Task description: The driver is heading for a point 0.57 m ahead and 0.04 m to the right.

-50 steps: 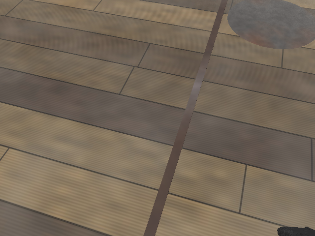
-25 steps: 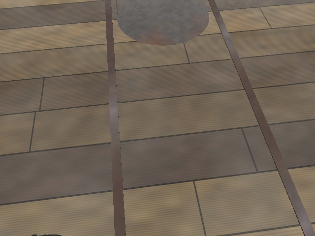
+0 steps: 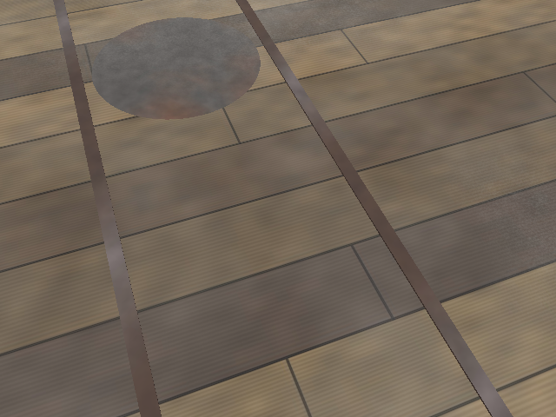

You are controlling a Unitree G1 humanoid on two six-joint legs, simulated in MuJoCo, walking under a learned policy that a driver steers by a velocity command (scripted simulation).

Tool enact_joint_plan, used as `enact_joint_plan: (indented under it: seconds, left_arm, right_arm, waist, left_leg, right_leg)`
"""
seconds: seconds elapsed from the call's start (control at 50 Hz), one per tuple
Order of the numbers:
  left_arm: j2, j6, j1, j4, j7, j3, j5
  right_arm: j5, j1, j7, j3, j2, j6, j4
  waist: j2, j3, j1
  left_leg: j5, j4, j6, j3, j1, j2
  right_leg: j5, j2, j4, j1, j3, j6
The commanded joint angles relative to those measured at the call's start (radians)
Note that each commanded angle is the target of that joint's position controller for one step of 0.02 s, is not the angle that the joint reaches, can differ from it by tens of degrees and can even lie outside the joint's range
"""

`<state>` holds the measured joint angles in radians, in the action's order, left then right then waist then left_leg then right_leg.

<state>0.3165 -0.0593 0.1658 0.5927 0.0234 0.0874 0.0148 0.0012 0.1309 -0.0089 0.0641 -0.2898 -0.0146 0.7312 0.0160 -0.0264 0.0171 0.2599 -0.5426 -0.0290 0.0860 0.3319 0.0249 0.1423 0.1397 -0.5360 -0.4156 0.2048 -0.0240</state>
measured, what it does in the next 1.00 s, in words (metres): steps on the spot, turning right: right foot, then left foot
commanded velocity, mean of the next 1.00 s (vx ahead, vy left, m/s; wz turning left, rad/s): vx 0.13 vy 0.00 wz -0.38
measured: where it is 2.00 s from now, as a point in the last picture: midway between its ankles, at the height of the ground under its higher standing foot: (369, 383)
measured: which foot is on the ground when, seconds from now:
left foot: down 0.00-0.42, up 0.44-0.88, down 0.90-1.00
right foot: down 0.00-0.00, up 0.02-0.40, down 0.42-0.90, up 0.92-1.00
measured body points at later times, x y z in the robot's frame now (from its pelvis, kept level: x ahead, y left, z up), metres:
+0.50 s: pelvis -0.01 -0.03 +0.00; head +0.02 -0.06 +0.45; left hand +0.23 +0.19 -0.07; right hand +0.04 -0.35 -0.11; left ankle +0.01 +0.13 -0.67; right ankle -0.04 -0.12 -0.73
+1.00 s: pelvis +0.08 -0.02 +0.01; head +0.10 -0.01 +0.46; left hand +0.28 +0.20 -0.11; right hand +0.08 -0.32 -0.08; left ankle +0.12 +0.07 -0.73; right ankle -0.02 -0.13 -0.67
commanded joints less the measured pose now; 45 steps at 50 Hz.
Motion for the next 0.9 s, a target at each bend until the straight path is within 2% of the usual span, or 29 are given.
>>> enact_joint_plan:
  seconds: [0.02, 0.04, 0.06, 0.08, 0.1, 0.12, 0.16, 0.22, 0.26, 0.34, 0.38, 0.4, 0.42, 0.44, 0.46, 0.48, 0.5, 0.52, 0.54, 0.56, 0.58, 0.62, 0.64, 0.72, 0.78, 0.82, 0.86, 0.88, 0.9]
  left_arm:
    - [0.076, 0.013, 0.011, -0.094, 0.004, 0.024, 0.010]
    - [0.157, 0.027, 0.014, -0.079, 0.004, 0.049, -0.013]
    - [0.183, 0.028, 0.038, -0.071, -0.001, 0.064, -0.004]
    - [0.190, 0.018, 0.065, -0.034, 0.002, 0.069, 0.002]
    - [0.170, 0.008, 0.075, -0.020, 0.004, 0.066, -0.001]
    - [0.132, -0.002, 0.080, -0.012, 0.001, 0.055, 0.003]
    - [0.100, -0.003, 0.027, -0.038, -0.004, 0.041, 0.010]
    - [0.071, 0.003, -0.044, -0.075, -0.012, 0.024, 0.009]
    - [0.058, 0.004, -0.055, -0.088, -0.021, 0.014, 0.005]
    - [0.084, -0.006, -0.023, -0.086, -0.034, 0.023, 0.008]
    - [0.081, -0.008, 0.041, -0.064, -0.040, 0.030, 0.009]
    - [0.105, -0.008, 0.081, -0.050, -0.033, 0.041, 0.007]
    - [0.200, -0.003, 0.120, -0.054, -0.020, 0.068, 0.009]
    - [0.245, 0.004, 0.095, -0.094, -0.006, 0.056, 0.001]
    - [0.247, 0.026, 0.131, -0.090, -0.021, 0.062, -0.045]
    - [0.215, 0.043, 0.092, -0.071, -0.025, 0.052, -0.048]
    - [0.164, 0.048, 0.023, -0.058, -0.018, 0.035, -0.029]
    - [0.122, 0.049, -0.017, -0.060, -0.011, 0.016, -0.016]
    - [0.102, 0.050, -0.035, -0.057, -0.006, 0.004, -0.010]
    - [0.108, 0.049, -0.024, -0.047, 0.001, 0.002, -0.014]
    - [0.102, 0.051, 0.001, -0.037, 0.004, 0.003, -0.014]
    - [0.097, 0.058, 0.043, -0.017, 0.004, -0.001, -0.012]
    - [0.107, 0.063, 0.048, -0.009, 0.003, 0.000, -0.014]
    - [0.145, 0.084, 0.070, 0.020, -0.006, 0.011, -0.010]
    - [0.156, 0.093, 0.087, 0.039, -0.019, 0.012, 0.000]
    - [0.156, 0.093, 0.091, 0.050, -0.027, 0.010, 0.006]
    - [0.139, 0.089, 0.074, 0.056, -0.032, 0.002, 0.009]
    - [0.110, 0.088, 0.071, 0.060, -0.033, -0.008, 0.002]
    - [0.054, 0.092, 0.051, 0.054, -0.035, -0.026, -0.008]
  right_arm:
    - [0.036, 0.065, -0.006, 0.071, -0.255, -0.004, -0.050]
    - [0.055, 0.051, -0.006, 0.060, -0.199, -0.008, -0.073]
    - [0.052, -0.012, -0.012, 0.051, -0.181, -0.010, -0.089]
    - [0.034, -0.062, -0.017, 0.042, -0.139, -0.010, -0.104]
    - [0.017, -0.081, -0.024, 0.034, -0.112, -0.008, -0.110]
    - [0.008, -0.077, -0.028, 0.025, -0.097, -0.004, -0.114]
    - [0.013, -0.033, -0.035, 0.027, -0.109, 0.007, -0.106]
    - [0.017, 0.031, -0.037, 0.043, -0.149, 0.020, -0.092]
    - [0.011, 0.025, -0.030, 0.055, -0.179, 0.024, -0.092]
    - [-0.011, 0.014, -0.013, 0.067, -0.203, 0.024, -0.085]
    - [-0.032, -0.008, -0.012, 0.066, -0.197, 0.022, -0.079]
    - [-0.033, 0.039, -0.009, 0.058, -0.163, 0.017, -0.057]
    - [0.002, 0.065, -0.004, 0.043, -0.107, 0.014, -0.063]
    - [0.064, 0.059, 0.002, 0.016, -0.044, 0.013, -0.086]
    - [0.020, -0.018, -0.010, 0.032, -0.113, 0.006, -0.126]
    - [-0.013, -0.074, -0.022, 0.045, -0.152, 0.011, -0.125]
    - [-0.009, -0.066, -0.030, 0.052, -0.159, 0.020, -0.112]
    - [-0.001, -0.046, -0.035, 0.053, -0.151, 0.029, -0.084]
    - [0.010, -0.022, -0.033, 0.053, -0.147, 0.032, -0.075]
    - [0.010, 0.024, -0.025, 0.050, -0.132, 0.028, -0.066]
    - [0.001, 0.041, -0.016, 0.046, -0.125, 0.022, -0.056]
    - [-0.010, 0.001, -0.003, 0.035, -0.107, 0.009, -0.064]
    - [-0.011, -0.026, 0.002, 0.031, -0.104, 0.001, -0.074]
    - [-0.014, -0.045, 0.018, 0.024, -0.103, -0.033, -0.078]
    - [-0.022, -0.041, 0.028, 0.019, -0.100, -0.051, -0.077]
    - [-0.027, -0.025, 0.034, 0.015, -0.097, -0.062, -0.075]
    - [-0.024, 0.055, 0.036, 0.016, -0.092, -0.072, -0.045]
    - [-0.024, 0.125, 0.032, 0.020, -0.099, -0.075, -0.020]
    - [-0.022, 0.220, 0.025, 0.027, -0.126, -0.079, -0.002]
  waist:
    - [-0.238, 0.095, 0.010]
    - [-0.256, 0.078, -0.020]
    - [-0.247, 0.085, 0.023]
    - [-0.180, 0.067, 0.031]
    - [-0.158, 0.056, 0.027]
    - [-0.149, 0.043, 0.018]
    - [-0.156, 0.035, -0.014]
    - [-0.190, 0.070, -0.066]
    - [-0.206, 0.088, -0.072]
    - [-0.224, 0.101, -0.058]
    - [-0.204, 0.105, -0.009]
    - [-0.145, 0.116, 0.001]
    - [0.088, 0.132, -0.009]
    - [0.301, 0.142, -0.049]
    - [0.246, 0.258, 0.060]
    - [0.163, 0.164, 0.048]
    - [0.136, 0.105, 0.016]
    - [0.120, 0.090, 0.000]
    - [0.116, 0.083, -0.015]
    - [0.129, 0.124, -0.034]
    - [0.127, 0.135, -0.021]
    - [0.139, 0.091, 0.012]
    - [0.149, 0.056, 0.020]
    - [0.125, 0.007, 0.037]
    - [0.112, -0.017, 0.043]
    - [0.098, -0.022, 0.030]
    - [0.069, -0.001, -0.023]
    - [0.056, 0.018, -0.055]
    - [0.006, 0.043, -0.096]
  left_leg:
    - [-0.148, 0.252, 0.195, 0.330, -0.221, -0.346]
    - [-0.278, 0.263, 0.276, 0.406, -0.140, -0.413]
    - [-0.258, 0.254, 0.284, 0.377, -0.124, -0.422]
    - [-0.214, 0.246, 0.239, 0.271, -0.110, -0.346]
    - [-0.202, 0.230, 0.209, 0.200, -0.131, -0.301]
    - [-0.251, 0.226, 0.207, 0.141, -0.136, -0.277]
    - [-0.282, 0.228, 0.215, 0.067, -0.185, -0.253]
    - [-0.349, 0.210, 0.239, 0.042, -0.296, -0.289]
    - [-0.386, 0.202, 0.243, 0.010, -0.280, -0.309]
    - [-0.424, 0.167, 0.233, -0.025, -0.253, -0.338]
    - [-0.393, 0.090, 0.184, -0.071, -0.211, -0.323]
    - [-0.302, 0.003, 0.119, -0.123, -0.133, -0.290]
    - [-0.004, -0.243, 0.018, -0.224, 0.090, -0.196]
    - [0.477, -0.516, -0.056, -0.192, 0.337, -0.089]
    - [0.471, -0.646, -0.066, -0.074, 0.352, -0.051]
    - [0.374, -0.672, -0.054, -0.045, 0.369, -0.082]
    - [0.273, -0.641, -0.043, -0.035, 0.374, -0.100]
    - [0.215, -0.622, -0.046, -0.033, 0.332, -0.106]
    - [0.160, -0.624, -0.053, -0.043, 0.290, -0.091]
    - [0.087, -0.610, -0.059, -0.060, 0.259, -0.079]
    - [0.045, -0.566, -0.058, -0.073, 0.252, -0.081]
    - [0.014, -0.429, -0.047, -0.083, 0.269, -0.078]
    - [0.013, -0.358, -0.039, -0.079, 0.272, -0.078]
    - [0.019, -0.167, -0.005, -0.076, 0.226, -0.081]
    - [0.046, -0.091, 0.022, -0.093, 0.159, -0.073]
    - [0.032, -0.036, 0.045, -0.105, 0.093, -0.065]
    - [-0.037, 0.050, 0.066, -0.132, -0.073, -0.039]
    - [-0.030, 0.065, 0.075, -0.124, -0.180, -0.036]
    - [0.020, 0.102, 0.103, -0.020, -0.306, -0.114]
  right_leg:
    - [0.405, 0.007, -0.185, -0.184, -0.005, -0.015]
    - [0.467, -0.005, -0.418, -0.192, -0.025, 0.035]
    - [0.415, -0.039, -0.556, -0.205, -0.031, 0.048]
    - [0.349, -0.062, -0.620, -0.194, -0.042, 0.066]
    - [0.288, -0.064, -0.682, -0.216, -0.058, 0.083]
    - [0.272, -0.070, -0.716, -0.223, -0.076, 0.100]
    - [0.230, -0.092, -0.645, -0.240, -0.131, 0.118]
    - [0.248, -0.138, -0.475, -0.223, -0.163, 0.135]
    - [0.277, -0.158, -0.366, -0.133, -0.197, 0.125]
    - [0.241, -0.147, -0.171, 0.008, -0.256, 0.084]
    - [0.093, -0.125, 0.039, 0.136, -0.286, 0.032]
    - [-0.019, -0.116, 0.140, 0.264, -0.253, -0.004]
    - [-0.327, -0.290, 0.177, 0.451, 0.004, -0.074]
    - [-0.825, -0.496, 0.061, 0.538, 0.235, -0.208]
    - [-0.631, -0.586, 0.148, 0.431, 0.312, -0.383]
    - [-0.367, -0.494, 0.194, 0.379, 0.239, -0.330]
    - [-0.248, -0.426, 0.199, 0.340, 0.156, -0.254]
    - [-0.245, -0.383, 0.197, 0.299, 0.098, -0.213]
    - [-0.348, -0.350, 0.188, 0.274, 0.048, -0.196]
    - [-0.239, -0.336, 0.209, 0.283, 0.034, -0.198]
    - [-0.051, -0.321, 0.242, 0.296, 0.034, -0.197]
    - [0.264, -0.318, 0.311, 0.307, 0.081, -0.192]
    - [0.314, -0.332, 0.334, 0.304, 0.108, -0.194]
    - [0.319, -0.369, 0.353, 0.299, 0.136, -0.206]
    - [0.358, -0.374, 0.349, 0.249, 0.144, -0.214]
    - [0.372, -0.373, 0.333, 0.214, 0.147, -0.210]
    - [0.379, -0.338, 0.276, 0.135, 0.114, -0.181]
    - [0.373, -0.306, 0.217, 0.080, 0.088, -0.158]
    - [0.344, -0.251, 0.073, -0.016, 0.024, -0.113]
